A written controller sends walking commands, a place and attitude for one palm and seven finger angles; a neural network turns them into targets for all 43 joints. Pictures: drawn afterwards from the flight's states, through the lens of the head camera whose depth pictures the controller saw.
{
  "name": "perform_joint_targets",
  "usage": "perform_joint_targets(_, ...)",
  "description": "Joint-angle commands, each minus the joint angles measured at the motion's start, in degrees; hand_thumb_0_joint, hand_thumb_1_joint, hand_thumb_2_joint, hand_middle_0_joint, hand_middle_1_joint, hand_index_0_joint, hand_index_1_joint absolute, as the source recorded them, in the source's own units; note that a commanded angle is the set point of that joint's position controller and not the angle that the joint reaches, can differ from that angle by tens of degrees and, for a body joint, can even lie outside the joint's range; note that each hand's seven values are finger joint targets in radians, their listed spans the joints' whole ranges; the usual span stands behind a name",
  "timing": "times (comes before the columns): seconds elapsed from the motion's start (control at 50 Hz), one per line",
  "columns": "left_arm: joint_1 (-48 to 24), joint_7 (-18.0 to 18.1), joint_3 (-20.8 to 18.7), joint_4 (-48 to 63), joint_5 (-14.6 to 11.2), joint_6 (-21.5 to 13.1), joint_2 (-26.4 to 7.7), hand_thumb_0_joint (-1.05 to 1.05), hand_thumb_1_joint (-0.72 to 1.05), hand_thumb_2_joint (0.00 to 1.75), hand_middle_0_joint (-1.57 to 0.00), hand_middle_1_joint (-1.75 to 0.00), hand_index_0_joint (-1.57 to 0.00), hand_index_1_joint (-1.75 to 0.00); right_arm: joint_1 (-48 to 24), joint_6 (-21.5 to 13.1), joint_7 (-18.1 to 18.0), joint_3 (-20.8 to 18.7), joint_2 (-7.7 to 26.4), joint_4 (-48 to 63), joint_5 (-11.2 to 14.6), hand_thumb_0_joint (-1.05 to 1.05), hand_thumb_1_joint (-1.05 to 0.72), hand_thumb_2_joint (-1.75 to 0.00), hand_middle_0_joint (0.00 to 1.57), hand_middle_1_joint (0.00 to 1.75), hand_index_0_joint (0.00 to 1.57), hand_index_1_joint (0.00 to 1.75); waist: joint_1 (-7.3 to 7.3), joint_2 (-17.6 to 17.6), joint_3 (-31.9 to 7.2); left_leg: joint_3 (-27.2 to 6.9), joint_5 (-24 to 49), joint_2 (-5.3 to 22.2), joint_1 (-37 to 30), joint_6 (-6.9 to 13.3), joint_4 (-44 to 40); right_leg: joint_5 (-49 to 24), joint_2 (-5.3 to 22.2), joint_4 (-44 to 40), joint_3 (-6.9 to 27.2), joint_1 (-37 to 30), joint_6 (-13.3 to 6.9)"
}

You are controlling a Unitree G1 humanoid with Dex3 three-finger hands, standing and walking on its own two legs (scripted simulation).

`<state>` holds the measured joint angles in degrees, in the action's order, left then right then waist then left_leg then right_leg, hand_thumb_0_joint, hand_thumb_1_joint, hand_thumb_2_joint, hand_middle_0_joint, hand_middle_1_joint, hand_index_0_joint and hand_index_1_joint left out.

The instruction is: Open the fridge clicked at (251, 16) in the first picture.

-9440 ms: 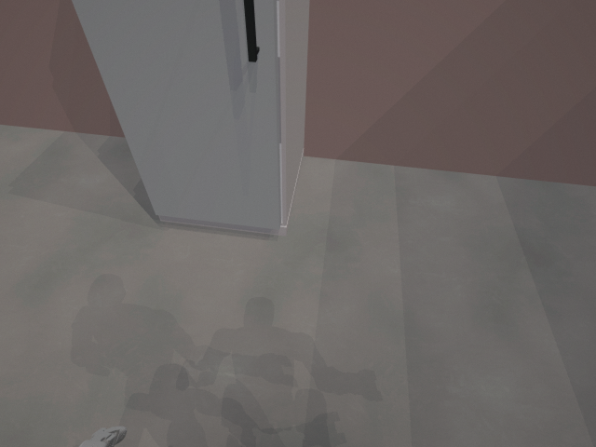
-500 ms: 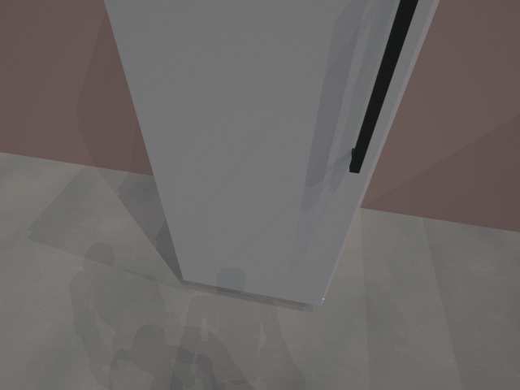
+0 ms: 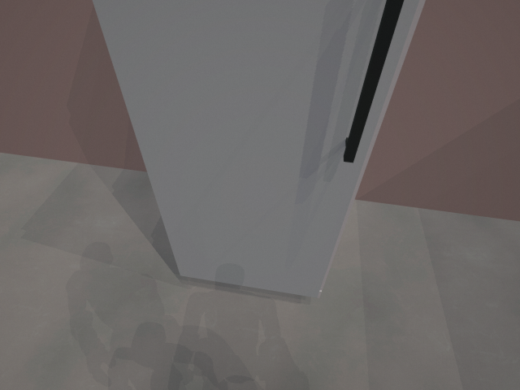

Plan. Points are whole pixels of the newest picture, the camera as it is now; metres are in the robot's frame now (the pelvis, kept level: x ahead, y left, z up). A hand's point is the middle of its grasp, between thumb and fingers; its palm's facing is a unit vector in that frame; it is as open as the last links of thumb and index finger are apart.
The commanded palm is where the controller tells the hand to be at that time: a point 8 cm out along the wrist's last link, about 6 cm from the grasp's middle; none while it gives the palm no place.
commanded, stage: come to a stop and stand still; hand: right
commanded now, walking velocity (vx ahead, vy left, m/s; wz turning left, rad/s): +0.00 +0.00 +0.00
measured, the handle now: (373, 63) +0.57 -0.13 +0.25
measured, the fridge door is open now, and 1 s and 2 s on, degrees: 0 0 0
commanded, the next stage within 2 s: look again from close up in 0.06 s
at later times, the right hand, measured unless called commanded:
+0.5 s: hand out of the picture +0.05 -0.25 -0.16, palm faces -0.03 +0.95 -0.30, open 7.4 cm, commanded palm none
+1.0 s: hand out of the picture +0.02 -0.25 -0.16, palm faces -0.06 +0.95 -0.30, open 7.4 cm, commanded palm none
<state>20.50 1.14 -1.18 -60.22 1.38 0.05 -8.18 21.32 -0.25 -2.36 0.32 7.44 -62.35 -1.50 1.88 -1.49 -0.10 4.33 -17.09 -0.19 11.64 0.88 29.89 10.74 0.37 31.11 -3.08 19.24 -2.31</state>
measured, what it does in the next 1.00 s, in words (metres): stands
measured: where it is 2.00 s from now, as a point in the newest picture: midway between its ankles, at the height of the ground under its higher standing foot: outside the picture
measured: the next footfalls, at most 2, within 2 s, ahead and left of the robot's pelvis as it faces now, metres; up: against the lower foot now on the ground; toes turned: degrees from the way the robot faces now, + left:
none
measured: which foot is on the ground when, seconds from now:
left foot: down 0.00-1.00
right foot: down 0.00-1.00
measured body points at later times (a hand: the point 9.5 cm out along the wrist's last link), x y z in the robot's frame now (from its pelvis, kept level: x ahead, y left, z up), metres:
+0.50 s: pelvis -0.01 -0.03 +0.00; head -0.02 -0.03 +0.45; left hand +0.06 +0.25 -0.13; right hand +0.05 -0.30 -0.13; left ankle -0.01 +0.11 -0.73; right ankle +0.06 -0.09 -0.73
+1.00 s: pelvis -0.01 -0.02 +0.01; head -0.01 -0.02 +0.46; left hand +0.04 +0.26 -0.13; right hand +0.02 -0.30 -0.14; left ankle -0.01 +0.11 -0.73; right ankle +0.07 -0.09 -0.73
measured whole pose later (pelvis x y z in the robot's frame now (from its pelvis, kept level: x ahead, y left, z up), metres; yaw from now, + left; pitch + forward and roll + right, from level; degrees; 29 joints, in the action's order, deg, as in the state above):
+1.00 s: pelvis -0.01 -0.02 +0.01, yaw +1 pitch -2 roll +1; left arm 10.9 -0.8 -1.1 -61.2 0.3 0.3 -17.4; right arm 15.6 0.0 -0.8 1.1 16.6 -60.9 -1.7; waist 0.3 -0.5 1.1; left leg 2.5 -12.5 1.6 8.4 -1.1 22.8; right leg 5.7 -1.7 21.2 -5.0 14.1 -3.9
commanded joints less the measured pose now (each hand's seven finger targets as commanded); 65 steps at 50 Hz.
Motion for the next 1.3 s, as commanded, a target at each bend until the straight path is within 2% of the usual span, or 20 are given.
perform_joint_targets(0.0,1.9,0.3,-1.1,4.7,-0.1,-0.6,-5.4,0.0,0.9,0.9,-0.2,-0.3,-0.2,-0.3,-0.4,-1.0,-0.7,-1.8,7.9,6.3,0.1,0.0,-0.9,-0.9,0.2,0.3,0.2,0.3,0.34,2.4,6.0,-9.9,-8.2,7.6,12.5,4.0,-9.8,4.5,3.5,-1.6,5.4,-2.9,0.3)
perform_joint_targets(0.02,1.4,0.3,-1.2,5.1,-0.2,-0.9,-6.1,0.0,0.9,0.9,-0.2,-0.3,-0.2,-0.3,0.0,-1.0,-0.6,-1.9,8.4,6.7,0.1,0.0,-0.9,-0.9,0.2,0.3,0.2,0.3,-0.07,0.5,6.3,-9.1,-5.7,6.5,11.2,3.7,-8.4,4.1,4.2,-3.5,6.3,-2.0,-0.1)
perform_joint_targets(0.08,-0.4,0.4,-1.5,6.2,-0.4,-1.4,-8.8,0.0,0.9,0.9,-0.2,-0.3,-0.2,-0.3,0.9,-1.1,-0.6,-2.0,9.5,7.7,0.1,0.0,-0.9,-0.9,0.2,0.3,0.2,0.3,-1.35,-0.9,6.9,-7.0,0.9,4.6,7.0,2.7,-5.4,2.6,6.0,-6.9,8.6,0.3,-1.1)
perform_joint_targets(0.16,-2.9,0.4,-1.8,7.1,-0.5,-2.1,-11.4,0.0,0.9,0.9,-0.2,-0.3,-0.2,-0.3,0.5,-1.1,-0.5,-2.2,11.0,8.7,0.1,0.0,-0.9,-0.9,0.2,0.3,0.2,0.3,-2.1,-0.9,3.6,-6.4,6.0,4.5,3.1,2.0,-4.5,-3.2,6.8,-7.8,8.7,-2.1,-1.7)
perform_joint_targets(0.26,-6.1,0.0,-2.2,8.1,-0.4,-2.1,-14.0,0.0,0.9,0.9,-0.2,-0.3,-0.2,-0.3,-2.3,-1.0,-0.1,-2.6,13.3,10.3,0.0,0.0,-0.9,-0.9,0.2,0.3,0.2,0.3,-2.04,0.4,2.0,-6.5,4.8,4.8,1.9,1.7,-5.8,0.5,7.1,-10.1,9.2,-3.4,-1.6)
perform_joint_targets(0.32,-7.9,-0.3,-2.4,8.5,-0.4,-1.8,-15.6,0.0,0.9,0.9,-0.2,-0.3,-0.2,-0.3,-3.8,-0.9,0.2,-2.7,14.7,10.7,0.0,0.0,-0.9,-0.9,0.2,0.3,0.2,0.3,-1.86,0.5,3.1,-6.7,2.1,5.0,2.4,1.6,-6.9,7.4,7.0,-12.8,9.9,-2.7,-1.2)
perform_joint_targets(0.38,-9.3,-0.6,-2.5,8.4,-0.4,-1.7,-16.8,0.0,0.9,0.9,-0.2,-0.3,-0.2,-0.3,-4.4,-0.9,0.5,-2.7,15.8,10.7,-0.1,0.0,-0.9,-0.9,0.2,0.3,0.2,0.3,-1.98,0.2,2.9,-6.5,0.7,5.1,2.0,1.6,-7.5,11.0,7.2,-14.6,10.6,-2.5,-1.0)
perform_joint_targets(0.44,-9.8,-0.8,-2.6,8.1,-0.4,-1.5,-17.8,0.0,0.9,0.9,-0.2,-0.3,-0.2,-0.3,-4.8,-0.9,0.7,-2.7,16.8,10.4,-0.2,0.0,-0.9,-0.9,0.2,0.3,0.2,0.3,-1.96,0.6,1.5,-6.5,0.1,5.2,1.2,1.6,-8.0,12.1,7.4,-15.6,11.2,-3.2,-0.8)
perform_joint_targets(0.52,-10.7,-1.0,-2.6,7.3,-0.5,-1.4,-19.2,0.0,0.9,0.9,-0.2,-0.3,-0.2,-0.3,-5.0,-0.7,0.9,-2.6,18.0,9.4,-0.1,0.0,-0.9,-0.9,0.2,0.3,0.2,0.3,-1.95,0.2,1.7,-6.2,-1.0,5.3,1.3,1.4,-8.6,14.6,7.7,-17.4,11.6,-3.6,-0.4)
perform_joint_targets(0.58,-10.9,-1.1,-2.5,6.5,-0.6,-1.4,-19.7,0.0,0.9,0.9,-0.2,-0.3,-0.2,-0.3,-4.9,-0.8,0.9,-2.5,18.6,8.6,-0.1,0.0,-0.9,-0.9,0.2,0.3,0.2,0.3,-1.97,0.3,0.7,-6.5,-0.1,5.8,0.6,1.4,-9.3,13.2,7.7,-17.4,11.5,-4.6,-0.4)
perform_joint_targets(0.72,-11.1,-1.1,-2.4,4.5,-0.9,-1.1,-20.6,0.0,0.9,0.9,-0.2,-0.3,-0.2,-0.3,-4.9,-0.7,0.9,-2.0,19.5,6.6,-0.1,0.0,-0.9,-0.9,0.2,0.3,0.2,0.3,-1.75,0.4,2.6,-7.0,-2.1,6.1,1.6,1.2,-10.8,14.7,7.5,-18.7,11.5,-4.6,0.1)
perform_joint_targets(0.9,-11.2,-1.2,-2.0,2.7,-1.0,-1.2,-20.2,0.0,0.9,0.9,-0.2,-0.3,-0.2,-0.3,-5.5,-1.1,0.8,-1.6,19.6,5.0,0.1,0.0,-0.9,-0.9,0.2,0.3,0.2,0.3,-1.4,2.1,1.9,-7.8,-0.6,7.1,1.9,1.1,-12.8,8.9,7.0,-16.9,10.1,-7.5,0.3)
perform_joint_targets(1.02,-11.6,-1.1,-1.8,1.8,-1.1,-1.2,-20.0,0.0,0.9,0.9,-0.2,-0.3,-0.2,-0.3,-5.9,-1.1,0.8,-1.5,19.2,4.3,0.1,0.0,-0.9,-0.9,0.2,0.3,0.2,0.3,-1.6,0.9,2.2,-7.6,0.3,7.0,1.0,0.9,-12.9,9.1,7.2,-17.6,10.2,-7.2,0.4)
perform_joint_targets(1.04,-11.6,-1.2,-1.8,1.7,-1.1,-1.2,-19.7,0.0,0.9,0.9,-0.2,-0.3,-0.2,-0.3,-5.9,-1.2,0.7,-1.4,19.4,4.4,0.1,0.0,-0.9,-0.9,0.2,0.3,0.2,0.3,-1.63,1.9,2.2,-7.8,1.1,7.1,1.0,0.9,-13.1,7.6,7.2,-17.1,10.0,-7.4,0.3)
perform_joint_targets(1.12,-11.7,-1.1,-1.7,1.2,-1.1,-1.4,-19.7,0.0,0.9,0.9,-0.2,-0.3,-0.2,-0.3,-7.0,-1.3,0.7,-1.4,19.3,4.3,0.2,0.0,-0.9,-0.9,0.2,0.3,0.2,0.3,-1.45,2.2,1.7,-8.0,1.9,7.3,0.5,0.9,-13.5,5.1,7.0,-16.6,9.4,-8.2,0.5)
perform_joint_targets(1.18,-11.9,-1.1,-1.5,1.0,-1.2,-1.6,-19.4,0.0,0.9,0.9,-0.2,-0.3,-0.2,-0.3,-7.4,-1.5,0.6,-1.4,19.3,4.4,0.3,0.0,-0.9,-0.9,0.2,0.3,0.2,0.3,-1.48,1.8,0.3,-7.9,5.3,7.6,-0.9,0.8,-13.4,-0.6,7.1,-15.4,8.8,-9.7,0.4)
perform_joint_targets(1.22,-12.1,-1.0,-1.4,0.8,-1.1,-1.6,-19.4,0.0,0.9,0.9,-0.2,-0.3,-0.2,-0.3,-7.8,-1.4,0.7,-1.4,19.3,4.3,0.3,0.0,-0.9,-0.9,0.2,0.3,0.2,0.3,-1.43,1.8,0.8,-7.8,4.6,7.6,-0.7,0.8,-13.7,0.1,7.1,-15.8,8.7,-9.8,0.5)
perform_joint_targets(1.28,-12.5,-1.0,-1.2,0.7,-1.2,-1.6,-19.4,0.0,0.9,0.9,-0.2,-0.3,-0.2,-0.3,-8.3,-1.4,0.6,-1.4,19.3,4.2,0.4,0.0,-0.9,-0.9,0.2,0.3,0.2,0.3,-1.46,1.7,0.3,-7.8,6.1,7.7,-1.4,0.7,-13.8,-2.7,7.2,-15.3,8.4,-10.6,0.5)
